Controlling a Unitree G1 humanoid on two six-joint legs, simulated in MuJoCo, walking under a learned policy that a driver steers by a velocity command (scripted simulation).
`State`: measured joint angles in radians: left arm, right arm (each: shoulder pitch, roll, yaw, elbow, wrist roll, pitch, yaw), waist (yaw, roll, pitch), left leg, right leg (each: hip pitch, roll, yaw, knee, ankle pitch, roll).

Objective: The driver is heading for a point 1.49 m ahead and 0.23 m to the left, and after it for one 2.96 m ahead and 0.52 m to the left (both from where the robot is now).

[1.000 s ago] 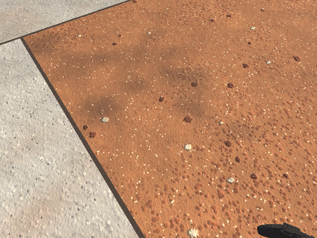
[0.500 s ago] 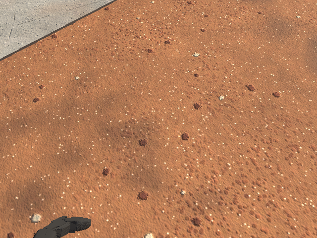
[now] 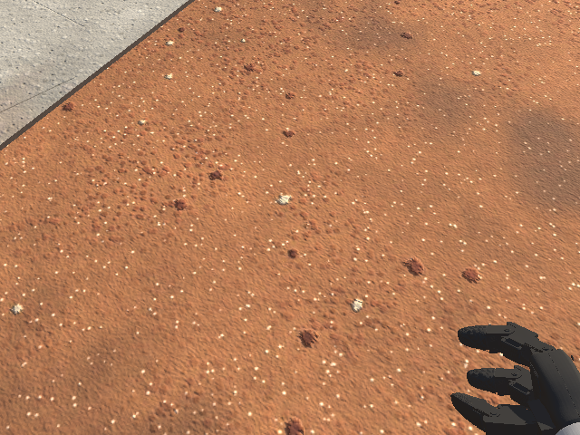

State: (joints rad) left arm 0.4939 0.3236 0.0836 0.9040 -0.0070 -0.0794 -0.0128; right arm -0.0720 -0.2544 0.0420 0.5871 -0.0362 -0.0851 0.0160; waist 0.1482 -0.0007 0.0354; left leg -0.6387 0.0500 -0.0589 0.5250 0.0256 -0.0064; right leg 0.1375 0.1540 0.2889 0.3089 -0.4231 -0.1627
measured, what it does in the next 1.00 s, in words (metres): walks ahead, turning left: left foot, then right foot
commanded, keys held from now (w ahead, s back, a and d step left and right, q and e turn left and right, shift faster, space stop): w+e+shift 0.02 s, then w+shift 0.18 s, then w+q+shift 0.80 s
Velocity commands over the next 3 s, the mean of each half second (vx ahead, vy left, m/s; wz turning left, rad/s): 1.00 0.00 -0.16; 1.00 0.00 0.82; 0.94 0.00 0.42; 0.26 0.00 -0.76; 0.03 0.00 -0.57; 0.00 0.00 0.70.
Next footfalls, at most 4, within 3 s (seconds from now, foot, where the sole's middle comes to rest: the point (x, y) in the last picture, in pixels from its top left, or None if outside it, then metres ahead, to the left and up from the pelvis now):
0.04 left None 0.24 0.16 -0.76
0.44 right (411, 383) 0.58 -0.15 -0.76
0.88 left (331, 230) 0.99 0.08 -0.76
1.32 right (321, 118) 1.44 0.15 -0.76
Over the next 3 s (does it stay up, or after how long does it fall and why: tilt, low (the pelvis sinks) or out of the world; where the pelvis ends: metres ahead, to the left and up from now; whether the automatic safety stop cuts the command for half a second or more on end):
stays up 1.53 0.28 0.02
